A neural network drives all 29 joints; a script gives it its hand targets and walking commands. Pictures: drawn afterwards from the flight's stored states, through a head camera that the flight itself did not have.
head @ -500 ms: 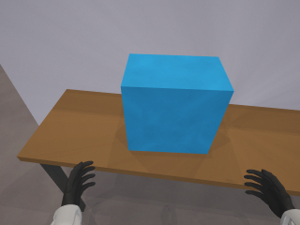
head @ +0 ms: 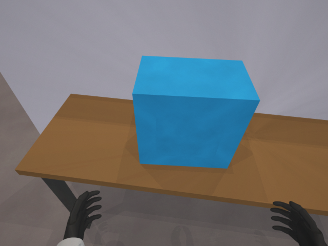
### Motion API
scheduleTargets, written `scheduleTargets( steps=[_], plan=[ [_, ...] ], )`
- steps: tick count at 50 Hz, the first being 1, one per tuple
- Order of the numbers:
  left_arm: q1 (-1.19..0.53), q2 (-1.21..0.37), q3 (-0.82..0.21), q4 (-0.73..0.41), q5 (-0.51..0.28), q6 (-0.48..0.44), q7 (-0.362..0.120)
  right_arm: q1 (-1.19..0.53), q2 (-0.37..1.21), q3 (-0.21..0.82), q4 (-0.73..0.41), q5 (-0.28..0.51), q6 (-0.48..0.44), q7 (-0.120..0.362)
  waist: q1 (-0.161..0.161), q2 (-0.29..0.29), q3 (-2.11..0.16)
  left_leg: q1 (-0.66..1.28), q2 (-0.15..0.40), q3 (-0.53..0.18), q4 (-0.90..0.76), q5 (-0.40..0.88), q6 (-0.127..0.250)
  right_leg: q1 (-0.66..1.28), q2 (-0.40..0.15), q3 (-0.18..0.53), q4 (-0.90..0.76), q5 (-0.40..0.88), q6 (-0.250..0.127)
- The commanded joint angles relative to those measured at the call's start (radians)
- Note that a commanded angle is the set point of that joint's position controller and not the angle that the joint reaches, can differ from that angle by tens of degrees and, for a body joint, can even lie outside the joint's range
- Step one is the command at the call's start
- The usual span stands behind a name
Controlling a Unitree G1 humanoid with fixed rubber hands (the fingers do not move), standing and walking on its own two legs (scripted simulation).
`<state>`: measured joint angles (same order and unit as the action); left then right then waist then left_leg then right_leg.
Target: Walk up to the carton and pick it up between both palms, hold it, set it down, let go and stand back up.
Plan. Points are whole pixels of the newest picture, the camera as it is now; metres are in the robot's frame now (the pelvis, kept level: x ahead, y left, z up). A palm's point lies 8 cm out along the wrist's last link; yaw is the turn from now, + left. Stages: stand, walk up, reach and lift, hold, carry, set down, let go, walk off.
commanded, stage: set down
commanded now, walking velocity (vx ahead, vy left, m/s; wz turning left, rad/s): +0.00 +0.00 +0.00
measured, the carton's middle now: (187, 115) +0.52 +0.01 +0.04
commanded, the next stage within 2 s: let go in 1.50 s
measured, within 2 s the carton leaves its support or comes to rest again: neither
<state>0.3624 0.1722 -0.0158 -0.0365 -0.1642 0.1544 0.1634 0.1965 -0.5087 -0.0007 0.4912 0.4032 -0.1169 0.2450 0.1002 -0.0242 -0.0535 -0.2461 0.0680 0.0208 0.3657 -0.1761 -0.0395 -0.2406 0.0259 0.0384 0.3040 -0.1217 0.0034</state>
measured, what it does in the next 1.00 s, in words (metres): stands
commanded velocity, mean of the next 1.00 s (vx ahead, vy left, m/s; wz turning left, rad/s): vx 0.00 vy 0.00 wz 0.00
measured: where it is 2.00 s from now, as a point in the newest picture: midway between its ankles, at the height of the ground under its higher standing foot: outside the picture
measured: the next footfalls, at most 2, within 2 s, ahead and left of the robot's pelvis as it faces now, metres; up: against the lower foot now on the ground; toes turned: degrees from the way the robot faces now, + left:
none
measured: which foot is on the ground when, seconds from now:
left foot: down 0.00-1.00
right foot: down 0.00-1.00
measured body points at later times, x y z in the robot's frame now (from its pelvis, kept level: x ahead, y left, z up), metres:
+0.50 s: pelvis +0.02 +0.00 +0.00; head +0.04 +0.02 +0.45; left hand +0.17 +0.24 -0.04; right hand +0.23 -0.25 -0.03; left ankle +0.00 +0.14 -0.75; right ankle +0.02 -0.12 -0.75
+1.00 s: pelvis +0.01 +0.00 +0.00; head +0.04 +0.02 +0.45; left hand +0.16 +0.23 -0.07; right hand +0.21 -0.24 -0.06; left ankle +0.00 +0.14 -0.75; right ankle +0.02 -0.12 -0.75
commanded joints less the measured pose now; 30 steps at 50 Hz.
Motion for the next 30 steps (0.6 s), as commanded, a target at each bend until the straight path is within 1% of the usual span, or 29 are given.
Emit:
scheduleTargets(
  steps=[1, 2, 3, 4, 5, 6, 7, 8, 10, 11, 12, 13, 14, 15, 16, 17, 18, 19, 20, 21, 22, 23, 24, 25, 26, 27, 28, 29, 30],
  plan=[
    [-0.06, 0.054, 0.025, -0.172, 0.075, -0.076, -0.007, 0.0, -0.118, -0.132, -0.214, -0.049, -0.074, -0.007, -0.115, -0.035, -0.126, 0.187, -0.085, 0.026, -0.051, 0.098, 0.024, 0.116, -0.001, -0.016, -0.052, 0.004, -0.036],
    [-0.07, 0.053, 0.013, -0.149, 0.061, -0.08, -0.012, 0.004, -0.107, -0.128, -0.195, -0.051, -0.077, -0.013, -0.124, -0.046, -0.13, 0.184, -0.087, 0.031, -0.047, 0.084, 0.03, 0.111, -0.002, -0.013, -0.054, -0.006, -0.031],
    [-0.064, 0.055, 0.022, -0.138, 0.073, -0.087, -0.013, 0.01, -0.105, -0.117, -0.185, -0.055, -0.079, -0.013, -0.116, -0.041, -0.11, 0.182, -0.088, 0.033, -0.047, 0.089, 0.028, 0.116, -0.006, -0.004, -0.058, 0.005, -0.031],
    [-0.067, 0.053, 0.031, -0.115, 0.08, -0.081, -0.018, 0.009, -0.104, -0.113, -0.165, -0.065, -0.073, -0.02, -0.112, -0.055, -0.107, 0.183, -0.088, 0.036, -0.047, 0.097, 0.03, 0.129, -0.007, -0.006, -0.052, 0.018, -0.03],
    [-0.054, 0.053, 0.021, -0.117, 0.071, -0.082, -0.021, 0.014, -0.089, -0.109, -0.169, -0.06, -0.073, -0.021, -0.113, -0.049, -0.101, 0.187, -0.086, 0.031, -0.048, 0.105, 0.029, 0.112, -0.005, -0.008, -0.059, 0.019, -0.031],
    [-0.054, 0.062, 0.039, -0.063, 0.091, -0.078, -0.034, 0.024, -0.07, -0.091, -0.135, -0.075, -0.073, -0.027, -0.114, -0.05, -0.082, 0.176, -0.092, 0.035, -0.049, 0.095, 0.033, 0.126, -0.011, -0.001, -0.057, 0.027, -0.029],
    [-0.047, 0.056, 0.035, -0.07, 0.082, -0.078, -0.032, 0.025, -0.071, -0.089, -0.15, -0.068, -0.075, -0.028, -0.11, -0.05, -0.082, 0.169, -0.092, 0.034, -0.048, 0.1, 0.034, 0.125, -0.011, 0.001, -0.059, 0.032, -0.032],
    [-0.034, 0.054, 0.034, -0.023, 0.089, -0.073, -0.043, 0.033, -0.06, -0.084, -0.123, -0.084, -0.072, -0.034, -0.111, -0.057, -0.061, 0.172, -0.093, 0.039, -0.047, 0.109, 0.031, 0.135, -0.013, 0.0, -0.066, 0.043, -0.03],
    [-0.047, 0.052, 0.046, -0.108, 0.097, -0.094, -0.032, 0.034, -0.073, -0.085, -0.146, -0.075, -0.085, -0.031, -0.102, -0.046, -0.098, 0.187, -0.087, 0.031, -0.053, 0.136, 0.025, 0.161, -0.002, -0.012, -0.048, 0.065, -0.032],
    [-0.028, 0.051, 0.04, -0.04, 0.096, -0.086, -0.044, 0.049, -0.056, -0.069, -0.107, -0.088, -0.076, -0.039, -0.108, -0.038, -0.065, 0.192, -0.088, 0.032, -0.052, 0.138, 0.024, 0.14, -0.006, -0.007, -0.061, 0.068, -0.029],
    [-0.033, 0.063, 0.046, -0.026, 0.096, -0.088, -0.051, 0.054, -0.038, -0.058, -0.099, -0.094, -0.076, -0.045, -0.107, -0.04, -0.072, 0.171, -0.096, 0.033, -0.048, 0.127, 0.026, 0.157, -0.014, -0.001, -0.06, 0.076, -0.028],
    [-0.031, 0.062, 0.046, -0.023, 0.089, -0.094, -0.053, 0.061, -0.031, -0.06, -0.101, -0.103, -0.082, -0.048, -0.112, -0.055, -0.074, 0.176, -0.091, 0.036, -0.044, 0.129, 0.028, 0.16, -0.012, -0.001, -0.054, 0.078, -0.027],
    [-0.04, 0.064, 0.041, -0.019, 0.087, -0.102, -0.056, 0.062, -0.022, -0.059, -0.087, -0.109, -0.087, -0.054, -0.114, -0.051, -0.094, 0.17, -0.094, 0.035, -0.044, 0.131, 0.025, 0.176, -0.016, 0.002, -0.05, 0.1, -0.026],
    [-0.019, 0.078, 0.055, -0.038, 0.101, -0.111, -0.053, 0.073, -0.031, -0.052, -0.106, -0.113, -0.095, -0.055, -0.099, -0.037, -0.093, 0.174, -0.092, 0.037, -0.043, 0.167, 0.024, 0.183, -0.013, 0.0, -0.044, 0.136, -0.032],
    [-0.015, 0.06, 0.047, -0.028, 0.103, -0.114, -0.056, 0.072, -0.03, -0.056, -0.089, -0.116, -0.1, -0.058, -0.1, -0.032, -0.09, 0.18, -0.09, 0.035, -0.046, 0.17, 0.017, 0.183, -0.01, -0.001, -0.041, 0.136, -0.033],
    [-0.019, 0.059, 0.039, -0.02, 0.092, -0.122, -0.056, 0.07, -0.023, -0.052, -0.075, -0.114, -0.104, -0.059, -0.108, -0.035, -0.094, 0.18, -0.087, 0.034, -0.043, 0.172, 0.017, 0.169, -0.006, -0.006, -0.046, 0.124, -0.033],
    [-0.001, 0.056, 0.036, -0.025, 0.101, -0.125, -0.056, 0.081, -0.029, -0.05, -0.059, -0.12, -0.111, -0.06, -0.11, -0.007, -0.092, 0.197, -0.081, 0.033, -0.042, 0.205, 0.01, 0.18, -0.005, -0.006, -0.041, 0.163, -0.041],
    [0.006, 0.055, 0.031, -0.01, 0.095, -0.128, -0.059, 0.088, -0.026, -0.054, -0.071, -0.121, -0.112, -0.063, -0.11, -0.022, -0.087, 0.203, -0.082, 0.034, -0.045, 0.201, 0.013, 0.177, -0.003, -0.01, -0.048, 0.155, -0.04],
    [-0.017, 0.062, 0.033, 0.03, 0.098, -0.123, -0.066, 0.083, -0.003, -0.04, -0.022, -0.138, -0.104, -0.071, -0.12, -0.029, -0.083, 0.194, -0.087, 0.037, -0.043, 0.171, 0.019, 0.183, -0.012, 0.002, -0.05, 0.139, -0.034],
    [-0.023, 0.061, 0.042, 0.032, 0.108, -0.127, -0.069, 0.083, 0.007, -0.037, -0.006, -0.135, -0.106, -0.072, -0.117, -0.006, -0.071, 0.198, -0.081, 0.034, -0.042, 0.171, 0.013, 0.172, -0.011, 0.0, -0.048, 0.122, -0.04],
    [-0.019, 0.069, 0.04, -0.021, 0.098, -0.134, -0.063, 0.074, -0.003, -0.047, -0.057, -0.132, -0.121, -0.076, -0.111, -0.007, -0.102, 0.191, -0.083, 0.034, -0.042, 0.184, 0.016, 0.188, -0.012, -0.004, -0.042, 0.144, -0.036],
    [-0.02, 0.077, 0.042, 0.038, 0.094, -0.132, -0.071, 0.077, 0.029, -0.038, -0.035, -0.143, -0.116, -0.085, -0.107, -0.021, -0.083, 0.173, -0.087, 0.038, -0.038, 0.162, 0.018, 0.186, -0.014, -0.002, -0.044, 0.128, -0.033],
    [-0.009, 0.071, 0.039, 0.008, 0.095, -0.139, -0.065, 0.084, 0.009, -0.043, -0.042, -0.141, -0.124, -0.082, -0.101, -0.014, -0.103, 0.182, -0.081, 0.033, -0.036, 0.191, 0.016, 0.193, -0.011, -0.004, -0.037, 0.156, -0.04],
    [-0.013, 0.073, 0.046, 0.045, 0.1, -0.136, -0.07, 0.077, 0.023, -0.035, -0.034, -0.145, -0.124, -0.087, -0.099, -0.014, -0.072, 0.175, -0.085, 0.036, -0.046, 0.173, 0.02, 0.189, -0.013, 0.002, -0.046, 0.13, -0.039],
    [-0.016, 0.068, 0.043, 0.055, 0.1, -0.134, -0.073, 0.084, 0.033, -0.034, -0.02, -0.149, -0.119, -0.088, -0.103, -0.002, -0.058, 0.172, -0.085, 0.037, -0.047, 0.17, 0.019, 0.184, -0.016, 0.001, -0.044, 0.124, -0.037],
    [-0.022, 0.078, 0.049, 0.103, 0.109, -0.127, -0.083, 0.086, 0.052, -0.025, 0.016, -0.166, -0.113, -0.098, -0.109, -0.017, -0.053, 0.173, -0.087, 0.038, -0.047, 0.148, 0.022, 0.197, -0.021, 0.006, -0.048, 0.115, -0.037],
    [-0.017, 0.087, 0.048, 0.108, 0.099, -0.13, -0.088, 0.091, 0.062, -0.02, 0.011, -0.171, -0.114, -0.106, -0.107, -0.018, -0.048, 0.168, -0.087, 0.039, -0.041, 0.149, 0.022, 0.192, -0.025, 0.007, -0.048, 0.125, -0.028],
    [-0.04, 0.093, 0.053, 0.101, 0.103, -0.13, -0.092, 0.078, 0.064, -0.014, 0.003, -0.173, -0.114, -0.112, -0.1, -0.025, -0.047, 0.163, -0.091, 0.043, -0.042, 0.14, 0.026, 0.19, -0.027, 0.007, -0.047, 0.106, -0.026],
    [-0.047, 0.093, 0.051, 0.118, 0.105, -0.127, -0.096, 0.069, 0.069, -0.015, 0.019, -0.185, -0.105, -0.117, -0.11, -0.02, -0.028, 0.162, -0.089, 0.043, -0.044, 0.127, 0.026, 0.178, -0.028, 0.007, -0.049, 0.088, -0.028]
  ],
)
